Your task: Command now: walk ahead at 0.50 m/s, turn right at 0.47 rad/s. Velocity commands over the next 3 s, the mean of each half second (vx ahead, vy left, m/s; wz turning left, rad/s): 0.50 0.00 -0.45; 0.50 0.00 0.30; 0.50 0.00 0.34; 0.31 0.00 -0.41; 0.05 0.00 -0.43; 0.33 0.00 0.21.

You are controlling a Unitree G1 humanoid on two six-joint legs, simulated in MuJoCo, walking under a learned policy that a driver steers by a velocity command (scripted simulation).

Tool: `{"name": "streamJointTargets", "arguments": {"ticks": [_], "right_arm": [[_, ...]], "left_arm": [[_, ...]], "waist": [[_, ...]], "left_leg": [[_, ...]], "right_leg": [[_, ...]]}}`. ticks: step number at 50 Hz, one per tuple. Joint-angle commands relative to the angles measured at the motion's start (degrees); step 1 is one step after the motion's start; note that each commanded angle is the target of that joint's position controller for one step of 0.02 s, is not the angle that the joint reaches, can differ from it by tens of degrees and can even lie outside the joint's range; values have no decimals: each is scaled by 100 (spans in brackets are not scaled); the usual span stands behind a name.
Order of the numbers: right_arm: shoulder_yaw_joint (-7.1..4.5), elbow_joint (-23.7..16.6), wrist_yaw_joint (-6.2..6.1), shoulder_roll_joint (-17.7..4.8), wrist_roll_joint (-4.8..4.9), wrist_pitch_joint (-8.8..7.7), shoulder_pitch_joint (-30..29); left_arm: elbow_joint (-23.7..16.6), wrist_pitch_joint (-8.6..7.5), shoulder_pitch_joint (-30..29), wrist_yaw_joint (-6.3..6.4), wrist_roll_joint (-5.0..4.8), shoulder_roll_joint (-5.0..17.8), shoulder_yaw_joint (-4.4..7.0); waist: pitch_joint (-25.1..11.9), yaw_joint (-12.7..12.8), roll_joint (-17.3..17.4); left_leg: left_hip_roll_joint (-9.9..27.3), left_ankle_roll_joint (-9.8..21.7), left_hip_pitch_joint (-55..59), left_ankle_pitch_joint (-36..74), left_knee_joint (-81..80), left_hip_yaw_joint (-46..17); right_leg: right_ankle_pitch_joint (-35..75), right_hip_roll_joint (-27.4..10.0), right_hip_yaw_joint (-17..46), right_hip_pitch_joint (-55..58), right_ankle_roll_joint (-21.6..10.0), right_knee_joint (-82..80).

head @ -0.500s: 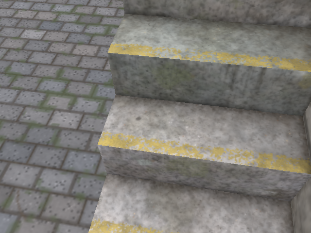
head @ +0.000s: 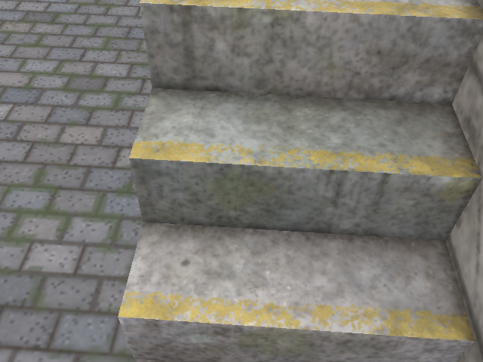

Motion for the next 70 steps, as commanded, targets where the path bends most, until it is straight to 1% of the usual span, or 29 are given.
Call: {"name": "streamJointTargets", "arguments": {"ticks": [1,4,8,14,18,20,21,23,24,25,26,27,28,30,33,40,43,51,52,54,57,59,60,61,62,64,65,67,70], "right_arm": [[-120,-145,-38,-544,-46,-189,359],[-113,-20,-36,-678,-81,-277,830],[-174,227,-100,-980,-31,-291,1392],[-27,258,-55,-977,-59,-338,1025],[-6,454,-88,-1026,36,-154,990],[6,173,-107,-1073,137,73,444],[-85,217,-110,-1293,234,139,540],[-252,-11,-24,-1835,571,13,377],[-220,-607,216,-1697,804,-43,-12],[-90,-827,404,-1147,636,-122,-222],[-22,-863,431,-518,448,-103,-298],[-32,-1052,239,-216,424,19,-353],[13,-1447,98,-172,245,211,-944],[-53,-1258,-83,-360,-200,610,-823],[-10,-1190,-123,-270,-95,756,-1790],[-183,-962,-235,-227,-106,1049,-1181],[-216,-1304,-187,-39,-298,1030,-1253],[-105,-2231,53,336,-166,1123,-2469],[-102,-2272,151,299,-2,984,-2361],[-141,-2735,191,109,-58,1003,-2630],[-19,-3235,266,258,-25,1196,-3159],[181,-3278,426,343,171,1164,-2790],[39,-2947,384,17,255,1138,-2004],[-69,-2799,335,-74,220,1128,-747],[-265,-2539,334,-608,111,1048,4],[-753,-2420,187,-2028,130,938,-614],[-650,-2191,137,-1770,182,888,-789],[-507,-1518,202,-944,194,746,-460],[-304,-1210,357,-164,107,228,-1222]], "left_arm": [[-364,75,3,9,18,93,88],[-846,179,-850,63,-42,-35,71],[-1692,395,-1847,350,165,-178,-51],[-2469,475,-2802,328,172,-387,-230],[-3276,346,-3341,380,-48,-576,-422],[-3350,315,-2954,294,-9,-657,-594],[-3106,343,-2397,396,-158,-702,-571],[-2135,206,26,441,-225,-43,-141],[-2010,159,622,542,-121,770,137],[-1792,211,598,723,-112,1352,302],[-1881,178,342,761,43,1217,218],[-1794,113,-310,696,210,1239,210],[-1638,85,-573,766,117,861,73],[-1357,-17,-1089,732,219,208,-154],[-739,-327,-208,500,142,364,-71],[-544,-505,272,494,-73,691,9],[-481,-492,934,486,-7,847,126],[-394,-503,1184,360,47,1126,219],[-429,-380,1009,269,164,1306,294],[-184,-472,1452,326,190,840,123],[-325,-563,1210,266,147,1323,238],[-686,-479,268,251,-168,1306,171],[-851,-404,328,238,-290,1622,194],[-994,-493,140,113,-340,2013,269],[-1204,-595,-97,-135,-560,2217,306],[-2270,-678,-940,-425,-317,865,139],[-1982,-644,-79,-318,-123,212,80],[-1781,-463,-43,-195,171,108,86],[-1453,-299,95,-31,109,-165,-24]], "waist": [[239,19,285],[471,-203,643],[219,-331,830],[742,-211,460],[952,-58,476],[407,27,565],[-373,148,1114],[-2118,1082,1679],[-2995,1540,-48],[-3725,1284,-1853],[-3380,956,-757],[-2597,370,-209],[-1495,224,-155],[-115,-217,-370],[117,-63,-242],[-161,-250,-595],[92,-71,-574],[967,192,-698],[838,141,-892],[697,103,-1482],[911,-6,-1247],[738,-306,-719],[-23,-385,-488],[-1080,-957,-1225],[-2127,-1427,-1028],[-2140,-946,2459],[-2822,-141,2287],[-1532,112,1823],[-365,663,1083]], "left_leg": [[1730,588,248,646,-1089,-1275],[2176,700,788,963,-1063,-1334],[2699,754,2023,-97,-1464,-1507],[2361,470,1146,-907,-2150,-590],[1969,222,1251,-16,-2429,147],[1525,689,434,2315,-2938,701],[1480,797,599,5030,-2293,624],[1608,558,1138,9676,681,492],[1008,14,-676,7191,2887,-79],[-142,-368,-1398,-14,5743,-1081],[-552,-626,-1768,-72,7640,-2701],[-464,-664,-2608,297,8252,-2511],[-110,-646,-2824,462,7860,-2138],[-170,-511,-3248,897,8576,-1462],[-136,-438,-4395,545,9166,-1683],[-167,-380,-5290,557,9190,-1180],[-131,-372,-6626,-257,9847,-1467],[191,-160,-8068,-1385,10707,-1479],[248,-184,-7741,-1554,9980,-1302],[410,-113,-7480,-1434,10458,-931],[643,135,-7861,-1891,9955,-942],[850,589,-4149,-2142,5761,-13],[169,590,-2452,-2858,5465,378],[-327,678,-1064,-3124,5613,-95],[-725,668,205,-2324,4502,-739],[825,409,363,-4157,-786,-5890],[1219,-32,1053,-4504,-491,-5475],[962,-542,-460,-4756,-63,-4754],[1059,-313,-1996,-3030,752,-3088]], "right_leg": [[390,-53,105,-1033,84,909],[28,44,198,-2325,67,1845],[-1256,-41,450,-4189,-222,3855],[-1407,4,57,-4576,-205,3717],[-1767,-515,75,-4462,-355,1459],[-1113,-451,-932,-2003,-274,-859],[-1466,-120,-799,-337,-322,-1642],[-189,775,-900,2231,-389,-3063],[262,-331,1776,4015,-902,-4251],[1928,-1730,4674,4479,-1058,-6171],[2520,-1965,4350,3573,-697,-6360],[2466,-2090,3456,3032,-848,-5877],[1880,-1621,2487,2248,-375,-5348],[725,-1381,1713,754,-518,-5207],[410,-1803,1518,1103,-530,-5884],[750,-2105,229,2486,-743,-6925],[-394,-2248,384,3693,-663,-7287],[824,-2904,-462,4073,-393,-7876],[524,-2662,-767,4026,-315,-7963],[-327,-2417,-937,3978,-512,-8329],[-26,-2450,-936,4313,-477,-8669],[2039,-1907,-2025,2526,-378,-9115],[5267,-1887,-1915,2458,-615,-8031],[8828,-2237,-1488,2799,-737,-6376],[9106,-2190,-1119,2754,-539,-4414],[894,361,133,-225,519,491],[1243,394,1480,-789,369,1949],[1859,198,1075,-1251,114,2578],[2159,462,1373,-1749,-88,3268]]}}
Next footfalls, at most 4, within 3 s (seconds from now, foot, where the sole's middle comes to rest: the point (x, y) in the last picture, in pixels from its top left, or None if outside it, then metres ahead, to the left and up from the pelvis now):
0.44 right None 0.25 -0.27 -0.57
1.24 left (200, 268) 0.58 0.12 -0.37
1.82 right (258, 140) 0.76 0.00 -0.16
2.20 left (179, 122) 0.80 0.17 -0.16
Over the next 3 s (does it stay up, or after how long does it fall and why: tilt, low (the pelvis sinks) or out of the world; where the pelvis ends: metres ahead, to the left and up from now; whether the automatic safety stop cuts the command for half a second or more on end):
stays up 0.89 -0.06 0.65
